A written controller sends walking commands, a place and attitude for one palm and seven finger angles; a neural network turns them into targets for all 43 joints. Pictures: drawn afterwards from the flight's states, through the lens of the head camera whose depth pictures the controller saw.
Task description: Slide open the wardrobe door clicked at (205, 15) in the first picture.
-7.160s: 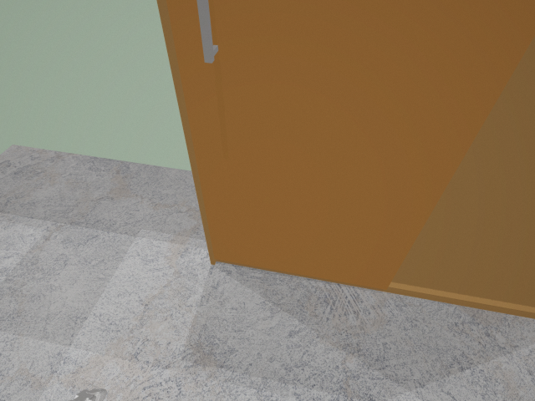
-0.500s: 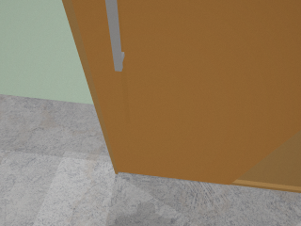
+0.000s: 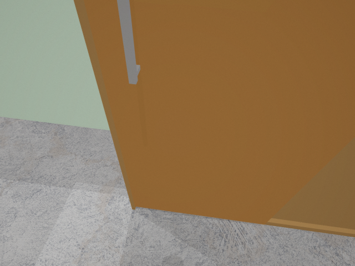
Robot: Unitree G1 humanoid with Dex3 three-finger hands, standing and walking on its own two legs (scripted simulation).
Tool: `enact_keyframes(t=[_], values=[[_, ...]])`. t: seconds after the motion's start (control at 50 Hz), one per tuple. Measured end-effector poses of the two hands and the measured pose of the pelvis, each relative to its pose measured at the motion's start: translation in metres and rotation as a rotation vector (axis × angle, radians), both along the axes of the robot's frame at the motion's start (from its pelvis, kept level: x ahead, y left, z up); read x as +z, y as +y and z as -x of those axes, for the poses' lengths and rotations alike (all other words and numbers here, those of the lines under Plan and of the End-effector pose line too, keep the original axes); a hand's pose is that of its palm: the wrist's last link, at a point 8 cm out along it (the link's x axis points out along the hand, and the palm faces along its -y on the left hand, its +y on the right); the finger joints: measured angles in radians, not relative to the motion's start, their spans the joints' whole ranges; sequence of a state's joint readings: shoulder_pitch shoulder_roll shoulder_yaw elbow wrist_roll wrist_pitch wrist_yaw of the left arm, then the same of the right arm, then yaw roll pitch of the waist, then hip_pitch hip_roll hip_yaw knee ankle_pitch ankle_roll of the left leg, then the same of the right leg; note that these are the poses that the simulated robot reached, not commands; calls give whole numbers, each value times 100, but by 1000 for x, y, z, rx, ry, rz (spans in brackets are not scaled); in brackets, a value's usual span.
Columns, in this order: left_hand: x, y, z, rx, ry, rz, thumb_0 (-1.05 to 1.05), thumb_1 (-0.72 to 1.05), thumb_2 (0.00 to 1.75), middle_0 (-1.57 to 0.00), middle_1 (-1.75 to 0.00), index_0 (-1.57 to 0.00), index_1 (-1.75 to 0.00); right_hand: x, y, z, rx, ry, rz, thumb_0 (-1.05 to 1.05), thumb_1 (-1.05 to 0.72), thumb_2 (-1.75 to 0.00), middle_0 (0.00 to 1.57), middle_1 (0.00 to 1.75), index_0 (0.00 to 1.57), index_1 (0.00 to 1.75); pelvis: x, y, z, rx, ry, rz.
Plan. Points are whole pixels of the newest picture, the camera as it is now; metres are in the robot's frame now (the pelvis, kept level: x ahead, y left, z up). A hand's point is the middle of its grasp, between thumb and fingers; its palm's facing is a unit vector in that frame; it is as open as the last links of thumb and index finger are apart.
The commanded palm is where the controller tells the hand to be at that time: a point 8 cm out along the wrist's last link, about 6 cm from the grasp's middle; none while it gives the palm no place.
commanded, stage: come to a stop and stand still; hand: left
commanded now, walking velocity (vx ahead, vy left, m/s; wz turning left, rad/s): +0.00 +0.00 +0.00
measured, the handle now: (130, 33) +0.50 +0.15 +0.27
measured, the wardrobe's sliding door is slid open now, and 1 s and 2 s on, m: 0.00 0.00 0.00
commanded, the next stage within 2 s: look again from close up in 0.86 s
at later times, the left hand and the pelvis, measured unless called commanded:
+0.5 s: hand out of the picture -0.04 +0.16 -0.18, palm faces +0.03 -0.99 -0.16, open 7.4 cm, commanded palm none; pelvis -0.01 +0.01 -0.01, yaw +0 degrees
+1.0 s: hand out of the picture +0.00 +0.20 -0.17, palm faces +0.02 -0.98 -0.20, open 7.3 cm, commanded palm none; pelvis +0.00 +0.03 +0.00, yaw -1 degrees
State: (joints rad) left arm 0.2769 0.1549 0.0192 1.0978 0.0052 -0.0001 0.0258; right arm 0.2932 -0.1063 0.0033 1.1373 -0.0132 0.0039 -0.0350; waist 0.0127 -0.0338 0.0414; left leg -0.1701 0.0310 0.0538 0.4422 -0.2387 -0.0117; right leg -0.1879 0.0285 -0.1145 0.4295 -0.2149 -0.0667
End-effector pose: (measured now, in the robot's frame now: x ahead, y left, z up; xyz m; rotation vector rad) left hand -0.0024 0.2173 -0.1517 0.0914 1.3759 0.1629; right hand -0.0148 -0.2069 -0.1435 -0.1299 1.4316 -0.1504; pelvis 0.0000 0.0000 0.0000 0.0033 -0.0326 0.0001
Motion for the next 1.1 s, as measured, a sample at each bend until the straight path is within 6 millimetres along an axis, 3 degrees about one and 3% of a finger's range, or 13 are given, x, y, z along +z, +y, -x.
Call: enact_keyframes(t=[0.18,0.34,0.46,0.64,0.76,1.1], values=[[5,-16,41,14,85,26,0,92,90,-20,-30,-20,-30,-4,18,19,-3,23,-57,1,-91,-89,19,30,20,30,3,1,8,-2,1,-6],[5,-24,55,27,104,35,0,91,90,-20,-30,-20,-30,-5,24,29,-11,32,-73,0,-91,-89,19,30,20,30,2,0,10,-2,6,-6],[2,-16,49,-8,72,17,0,91,90,-20,-30,-20,-30,-13,20,24,-30,-8,-64,0,-91,-89,19,30,20,30,-5,9,12,-3,17,29],[9,25,3,-46,-41,-55,1,92,90,-20,-30,-20,-30,-15,34,15,-26,-83,-66,1,-92,-89,19,30,20,30,-4,24,7,-10,8,0],[18,40,-13,-51,-81,-82,1,92,90,-19,-30,-20,-30,-14,39,12,-5,-73,-76,1,-91,-89,19,30,20,30,-2,30,5,-10,7,-8],[9,21,6,-39,32,-15,0,92,90,-20,-30,-20,-30,-7,25,-8,13,-43,-29,0,-91,-89,19,30,20,30,1,29,-5,-14,7,-7]])
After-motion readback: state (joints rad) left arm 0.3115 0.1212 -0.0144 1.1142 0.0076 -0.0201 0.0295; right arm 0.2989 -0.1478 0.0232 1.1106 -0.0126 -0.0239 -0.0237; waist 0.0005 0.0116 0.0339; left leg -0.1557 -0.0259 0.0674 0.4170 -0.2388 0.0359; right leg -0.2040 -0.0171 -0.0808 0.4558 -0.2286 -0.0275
